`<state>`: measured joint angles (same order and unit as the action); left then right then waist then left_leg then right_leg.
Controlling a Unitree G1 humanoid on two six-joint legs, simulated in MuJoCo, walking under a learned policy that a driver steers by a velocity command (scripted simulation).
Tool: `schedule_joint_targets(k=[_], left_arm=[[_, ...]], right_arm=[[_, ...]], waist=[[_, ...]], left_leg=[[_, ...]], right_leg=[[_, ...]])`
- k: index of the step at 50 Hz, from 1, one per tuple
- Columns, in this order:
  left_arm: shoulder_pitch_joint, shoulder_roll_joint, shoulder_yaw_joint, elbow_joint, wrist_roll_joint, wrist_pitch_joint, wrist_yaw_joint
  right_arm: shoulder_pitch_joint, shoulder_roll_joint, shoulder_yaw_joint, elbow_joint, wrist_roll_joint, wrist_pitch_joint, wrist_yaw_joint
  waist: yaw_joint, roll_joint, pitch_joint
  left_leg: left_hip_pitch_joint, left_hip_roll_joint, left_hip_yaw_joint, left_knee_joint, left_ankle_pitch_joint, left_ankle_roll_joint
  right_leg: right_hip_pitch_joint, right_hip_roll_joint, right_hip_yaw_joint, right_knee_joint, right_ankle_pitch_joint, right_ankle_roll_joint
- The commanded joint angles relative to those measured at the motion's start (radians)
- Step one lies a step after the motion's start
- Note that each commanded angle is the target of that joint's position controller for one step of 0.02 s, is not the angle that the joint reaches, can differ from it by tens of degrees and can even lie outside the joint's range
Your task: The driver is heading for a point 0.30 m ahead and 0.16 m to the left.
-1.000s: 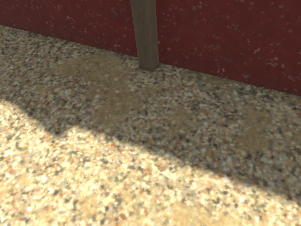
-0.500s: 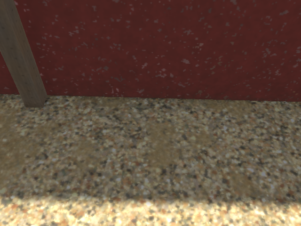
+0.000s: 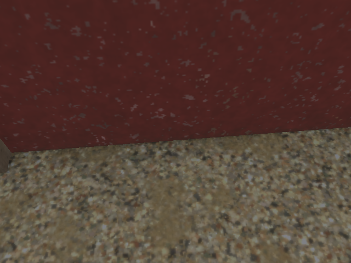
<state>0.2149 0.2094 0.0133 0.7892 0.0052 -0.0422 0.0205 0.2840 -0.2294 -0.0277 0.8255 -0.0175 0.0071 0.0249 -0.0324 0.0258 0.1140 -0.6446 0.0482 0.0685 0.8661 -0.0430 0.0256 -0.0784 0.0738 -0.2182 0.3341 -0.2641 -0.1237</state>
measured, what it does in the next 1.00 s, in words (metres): walks ahead, turning left: left foot, then right foot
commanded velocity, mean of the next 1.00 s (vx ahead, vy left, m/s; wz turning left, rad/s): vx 0.17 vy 0.00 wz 0.76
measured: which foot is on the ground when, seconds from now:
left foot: up 0.00-0.12, down 0.14-0.60, up 0.62-1.00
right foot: down 0.00-0.12, up 0.14-0.58, down 0.60-1.00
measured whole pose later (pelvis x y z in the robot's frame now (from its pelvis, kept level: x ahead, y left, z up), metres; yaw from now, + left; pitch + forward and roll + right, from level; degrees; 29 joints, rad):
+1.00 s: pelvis +0.23 +0.03 +0.00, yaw +48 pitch +2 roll +1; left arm 0.48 0.25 0.04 0.84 0.01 -0.06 0.00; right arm 0.06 -0.27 -0.04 0.64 -0.05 0.03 0.08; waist 0.10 0.05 0.03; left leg -0.51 -0.02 -0.02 0.68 -0.25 0.02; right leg -0.03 -0.08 -0.13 0.37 -0.37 0.03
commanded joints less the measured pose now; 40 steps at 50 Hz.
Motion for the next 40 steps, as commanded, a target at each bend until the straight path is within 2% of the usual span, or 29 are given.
schedule_joint_targets(k=[1, 3, 5, 6, 7, 8, 9, 10, 11, 12, 13, 14, 15, 17, 18, 22, 25, 26, 27, 28, 29, 30, 31, 32, 33, 35, 36, 38, 40], left_arm=[[0.0, 0.114, 0.032, -0.053, -0.005, 0.0, 0.026], [0.008, 0.132, 0.041, -0.054, -0.003, 0.016, 0.038], [-0.017, 0.153, 0.052, -0.069, -0.001, 0.033, 0.043], [-0.048, 0.16, 0.056, -0.081, -0.002, 0.039, 0.038], [-0.105, 0.177, 0.062, -0.097, -0.01, 0.046, 0.028], [-0.095, 0.1, 0.046, -0.134, 0.005, 0.051, 0.006], [-0.007, 0.07, 0.032, -0.181, 0.013, 0.069, -0.001], [0.016, 0.096, 0.024, -0.161, 0.031, 0.065, 0.004], [-0.059, 0.135, 0.035, -0.165, 0.024, 0.055, 0.006], [-0.1, 0.151, 0.042, -0.169, 0.022, 0.046, 0.013], [-0.105, 0.153, 0.043, -0.174, 0.029, 0.051, 0.017], [-0.091, 0.135, 0.037, -0.163, 0.036, 0.064, 0.018], [-0.077, 0.126, 0.034, -0.157, 0.028, 0.075, 0.024], [-0.079, 0.108, 0.026, -0.164, 0.011, 0.084, 0.027], [-0.093, 0.114, 0.023, -0.17, 0.008, 0.08, 0.027], [-0.144, 0.135, 0.023, -0.19, 0.009, 0.065, 0.028], [-0.139, 0.165, 0.029, -0.192, 0.004, 0.034, 0.027], [-0.125, 0.173, 0.031, -0.189, 0.0, 0.025, 0.026], [-0.089, 0.185, 0.033, -0.181, 0.01, 0.019, 0.02], [-0.033, 0.189, 0.036, -0.165, 0.008, 0.015, 0.017], [0.063, 0.2, 0.043, -0.139, 0.002, 0.012, 0.021], [0.149, 0.298, 0.069, -0.124, 0.003, 0.008, 0.036], [0.077, 0.411, 0.093, -0.15, 0.033, 0.002, 0.038], [-0.007, 0.363, 0.09, -0.16, 0.046, 0.003, 0.035], [-0.026, 0.307, 0.076, -0.163, 0.041, -0.002, 0.029], [-0.024, 0.249, 0.06, -0.151, 0.023, -0.01, 0.017], [0.017, 0.236, 0.058, -0.14, 0.025, -0.016, 0.014], [0.095, 0.228, 0.061, -0.107, 0.034, -0.033, 0.003], [0.155, 0.213, 0.064, -0.079, 0.026, -0.05, -0.008]], right_arm=[[0.014, -0.043, -0.013, -0.064, -0.013, 0.002, 0.016], [0.04, -0.059, -0.024, -0.075, -0.022, 0.009, 0.02], [0.111, -0.079, -0.038, -0.078, -0.021, 0.015, 0.009], [0.174, -0.09, -0.047, -0.073, -0.017, 0.012, -0.004], [0.286, -0.113, -0.061, -0.06, -0.016, 0.0, -0.02], [0.247, -0.215, -0.082, -0.057, -0.006, -0.003, -0.037], [0.21, -0.306, -0.113, -0.089, 0.016, 0.01, -0.036], [0.143, -0.296, -0.121, -0.131, 0.023, 0.018, -0.036], [0.073, -0.224, -0.102, -0.148, 0.011, 0.029, -0.041], [0.023, -0.178, -0.084, -0.151, 0.009, 0.038, -0.04], [-0.007, -0.164, -0.082, -0.161, 0.014, 0.037, -0.042], [-0.014, -0.164, -0.084, -0.163, 0.01, 0.034, -0.039], [0.007, -0.177, -0.09, -0.157, 0.003, 0.03, -0.035], [0.034, -0.214, -0.106, -0.15, 0.001, 0.027, -0.031], [0.018, -0.223, -0.109, -0.161, -0.011, 0.028, -0.035], [0.003, -0.246, -0.122, -0.177, -0.014, 0.043, -0.029], [-0.01, -0.264, -0.13, -0.184, -0.016, 0.044, -0.017], [-0.025, -0.266, -0.132, -0.188, -0.016, 0.045, -0.014], [-0.039, -0.281, -0.14, -0.193, -0.015, 0.04, -0.007], [-0.102, -0.283, -0.141, -0.215, -0.018, 0.039, 0.002], [-0.189, -0.27, -0.137, -0.245, -0.016, 0.038, 0.007], [-0.202, -0.186, -0.115, -0.266, -0.009, 0.029, 0.003], [-0.206, -0.117, -0.088, -0.296, -0.01, 0.019, 0.004], [-0.224, -0.218, -0.103, -0.284, -0.038, 0.014, 0.008], [-0.211, -0.239, -0.11, -0.276, -0.035, 0.012, 0.022], [-0.157, -0.212, -0.098, -0.256, -0.041, 0.017, 0.061], [-0.117, -0.209, -0.094, -0.241, -0.042, 0.021, 0.075], [-0.131, -0.182, -0.079, -0.244, -0.037, 0.02, 0.08], [-0.173, -0.168, -0.068, -0.257, -0.042, 0.022, 0.073]], waist=[[0.023, -0.117, -0.12], [0.015, -0.114, -0.126], [-0.016, -0.123, -0.143], [-0.05, -0.114, -0.166], [-0.143, -0.044, -0.199], [-0.069, 0.19, -0.155], [-0.008, 0.275, -0.296], [-0.001, 0.099, -0.283], [0.005, -0.013, -0.151], [0.035, -0.081, -0.084], [0.043, -0.057, -0.084], [0.042, -0.036, -0.11], [0.037, -0.042, -0.139], [0.018, -0.009, -0.183], [0.005, 0.013, -0.193], [-0.029, 0.089, -0.186], [-0.039, 0.129, -0.178], [-0.032, 0.139, -0.181], [-0.014, 0.134, -0.223], [0.028, 0.141, -0.223], [0.11, 0.118, -0.195], [0.152, -0.087, -0.183], [0.113, -0.277, -0.145], [0.066, -0.144, -0.083], [0.045, -0.128, -0.091], [0.023, -0.165, -0.102], [0.024, -0.154, -0.114], [0.047, -0.11, -0.073], [0.072, -0.103, -0.029]], left_leg=[[0.146, -0.014, 0.063, -0.108, 0.055, 0.018], [0.185, -0.051, 0.089, -0.133, -0.052, 0.042], [0.258, -0.089, 0.09, -0.16, -0.184, 0.083], [0.324, -0.099, 0.071, -0.204, -0.209, 0.117], [0.465, -0.072, -0.02, -0.341, -0.051, 0.183], [0.565, 0.108, -0.342, -0.374, 0.58, 0.26], [0.636, 0.26, -0.792, -0.485, 0.573, 0.474], [0.59, 0.297, -0.783, -0.562, 0.205, 0.467], [0.468, 0.25, -0.704, -0.592, -0.025, 0.424], [0.399, 0.183, -0.608, -0.616, -0.1, 0.352], [0.377, 0.128, -0.53, -0.605, -0.063, 0.304], [0.372, 0.08, -0.469, -0.579, 0.018, 0.272], [0.387, 0.059, -0.456, -0.56, 0.069, 0.246], [0.434, 0.042, -0.466, -0.538, 0.066, 0.221], [0.44, 0.039, -0.493, -0.54, 0.01, 0.22], [0.444, 0.015, -0.582, -0.552, -0.221, 0.19], [0.448, 0.019, -0.64, -0.532, -0.165, 0.177], [0.443, 0.015, -0.654, -0.518, -0.13, 0.167], [0.408, 0.0, -0.67, -0.514, -0.311, 0.161], [0.292, -0.027, -0.678, -0.521, -0.536, 0.141], [0.088, -0.079, -0.638, -0.504, -0.691, 0.093], [-0.103, -0.188, -0.468, -0.263, -0.725, 0.032], [-0.239, -0.283, -0.271, 0.03, -0.535, -0.004], [-0.237, -0.141, -0.256, 0.142, -0.37, -0.014], [-0.196, -0.121, -0.244, 0.195, -0.293, -0.016], [-0.177, -0.103, -0.2, 0.326, -0.205, -0.022], [-0.15, -0.092, -0.186, 0.368, -0.197, -0.019], [-0.16, -0.083, -0.193, 0.38, -0.173, -0.014], [-0.184, -0.083, -0.21, 0.304, -0.151, -0.023]], right_leg=[[0.028, -0.273, -0.039, 0.032, 0.861, 0.02], [0.053, -0.305, -0.044, 0.129, 0.943, 0.025], [0.032, -0.333, -0.044, 0.281, 1.017, 0.036], [0.001, -0.339, -0.044, 0.408, 0.999, 0.046], [-0.099, -0.289, -0.061, 0.671, 0.829, 0.076], [-0.365, -0.094, -0.051, 0.926, -0.145, 0.119], [-0.514, 0.06, 0.204, 1.164, -0.441, 0.17], [-0.554, -0.026, 0.327, 1.134, -0.395, 0.166], [-0.572, -0.049, 0.33, 1.066, -0.312, 0.156], [-0.568, -0.077, 0.312, 0.946, -0.235, 0.157], [-0.525, -0.091, 0.3, 0.852, -0.189, 0.164], [-0.477, -0.083, 0.282, 0.799, -0.156, 0.173], [-0.448, -0.071, 0.277, 0.742, -0.148, 0.182], [-0.437, -0.059, 0.283, 0.639, -0.149, 0.195], [-0.437, -0.054, 0.287, 0.605, -0.142, 0.197], [-0.443, -0.035, 0.31, 0.497, -0.101, 0.186], [-0.397, -0.015, 0.321, 0.409, -0.1, 0.155], [-0.363, -0.007, 0.323, 0.369, -0.102, 0.143], [-0.278, -0.007, 0.328, 0.307, -0.111, 0.129], [-0.141, -0.006, 0.326, 0.219, -0.129, 0.111], [0.065, -0.029, 0.321, 0.077, -0.121, 0.094], [0.213, -0.232, 0.493, -0.08, -0.33, 0.071], [0.163, -0.504, 0.909, -0.252, -0.608, 0.001], [0.032, -0.493, 0.87, -0.248, -0.615, -0.015], [-0.011, -0.439, 0.765, -0.217, -0.557, -0.003], [-0.015, -0.338, 0.543, -0.202, -0.393, 0.043], [-0.025, -0.31, 0.481, -0.204, -0.354, 0.045], [-0.029, -0.298, 0.426, -0.204, -0.253, 0.027], [0.001, -0.314, 0.387, -0.184, -0.086, -0.001]])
